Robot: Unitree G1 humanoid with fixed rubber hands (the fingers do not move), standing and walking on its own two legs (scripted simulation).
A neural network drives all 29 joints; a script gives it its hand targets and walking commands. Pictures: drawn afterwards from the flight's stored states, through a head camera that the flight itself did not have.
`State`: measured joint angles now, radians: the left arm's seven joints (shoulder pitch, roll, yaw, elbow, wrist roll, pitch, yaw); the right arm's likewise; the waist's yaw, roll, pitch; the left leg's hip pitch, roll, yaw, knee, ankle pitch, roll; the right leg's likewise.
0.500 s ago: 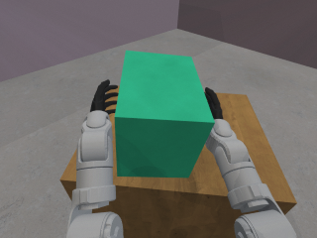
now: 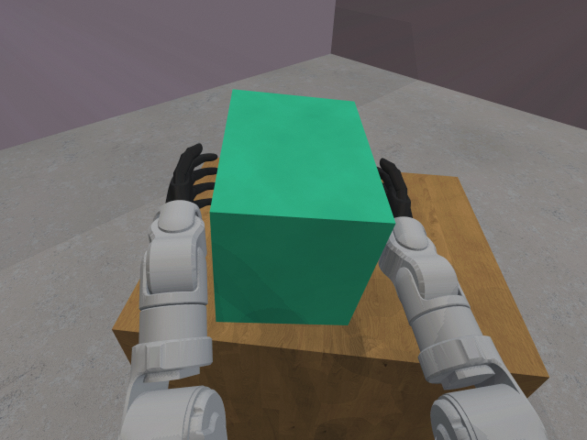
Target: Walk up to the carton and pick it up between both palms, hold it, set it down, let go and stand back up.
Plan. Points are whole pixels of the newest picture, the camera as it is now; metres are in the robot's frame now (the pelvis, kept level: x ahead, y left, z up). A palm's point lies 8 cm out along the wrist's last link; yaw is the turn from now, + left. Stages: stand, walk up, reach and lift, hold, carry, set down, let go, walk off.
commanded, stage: hold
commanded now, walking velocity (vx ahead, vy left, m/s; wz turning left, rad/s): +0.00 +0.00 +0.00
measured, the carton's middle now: (289, 205) +0.40 +0.01 +0.16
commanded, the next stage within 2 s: set down in 0.10 s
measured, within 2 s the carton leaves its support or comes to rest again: neither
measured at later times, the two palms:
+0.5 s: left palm (189, 209) +0.38 +0.14 +0.18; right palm (390, 229) +0.36 -0.13 +0.15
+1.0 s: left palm (201, 223) +0.40 +0.13 +0.13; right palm (385, 233) +0.39 -0.14 +0.11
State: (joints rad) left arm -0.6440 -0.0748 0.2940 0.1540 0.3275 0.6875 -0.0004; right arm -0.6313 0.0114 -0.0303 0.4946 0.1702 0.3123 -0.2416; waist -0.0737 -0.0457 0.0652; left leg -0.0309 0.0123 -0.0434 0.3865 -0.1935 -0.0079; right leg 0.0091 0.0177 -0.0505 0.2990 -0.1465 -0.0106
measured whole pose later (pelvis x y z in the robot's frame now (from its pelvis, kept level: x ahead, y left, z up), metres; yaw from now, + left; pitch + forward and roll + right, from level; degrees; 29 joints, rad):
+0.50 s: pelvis +0.01 +0.00 +0.00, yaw +0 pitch -10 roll -1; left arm -0.61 -0.14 0.32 0.25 0.40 0.48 -0.04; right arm -0.54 0.08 -0.15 0.57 -0.02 0.05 -0.18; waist -0.05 -0.05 0.09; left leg 0.03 0.00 -0.04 0.33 -0.18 0.00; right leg 0.06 0.00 -0.06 0.28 -0.16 0.00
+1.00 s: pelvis +0.03 +0.00 +0.00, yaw +1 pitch -7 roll -1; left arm -0.55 -0.12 0.25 0.31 0.35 0.37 0.02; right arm -0.52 0.04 -0.11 0.67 0.04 -0.10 -0.19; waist -0.06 -0.08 0.10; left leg -0.02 0.01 -0.04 0.37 -0.23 0.00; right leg 0.04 0.01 -0.08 0.26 -0.17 0.00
